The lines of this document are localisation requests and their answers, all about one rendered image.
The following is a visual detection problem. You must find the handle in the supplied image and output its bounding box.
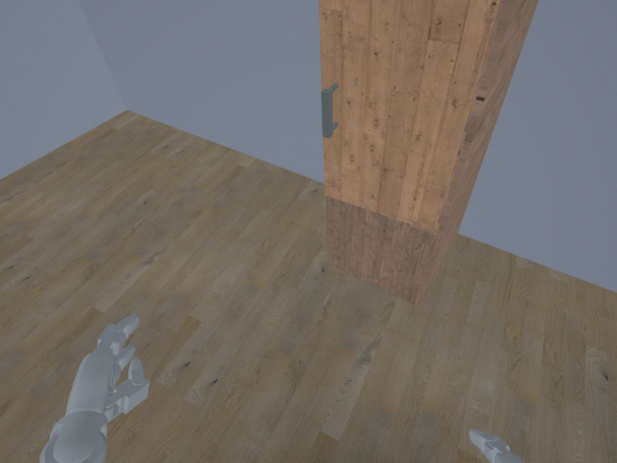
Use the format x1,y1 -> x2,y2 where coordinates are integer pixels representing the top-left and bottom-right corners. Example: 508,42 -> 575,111
321,83 -> 338,139

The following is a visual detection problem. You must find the robot left forearm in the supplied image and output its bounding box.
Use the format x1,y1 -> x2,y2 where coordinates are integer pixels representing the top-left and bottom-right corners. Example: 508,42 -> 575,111
40,411 -> 108,463

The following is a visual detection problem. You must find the cupboard door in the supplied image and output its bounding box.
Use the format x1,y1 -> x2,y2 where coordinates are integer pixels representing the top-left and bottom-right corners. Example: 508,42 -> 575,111
319,0 -> 500,232

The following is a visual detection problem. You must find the right robot hand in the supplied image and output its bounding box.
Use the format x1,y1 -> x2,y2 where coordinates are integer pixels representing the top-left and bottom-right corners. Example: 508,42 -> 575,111
469,429 -> 524,463

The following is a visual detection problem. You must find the left robot hand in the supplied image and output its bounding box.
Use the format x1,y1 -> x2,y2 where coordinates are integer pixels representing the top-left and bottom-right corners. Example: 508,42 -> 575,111
66,313 -> 149,422

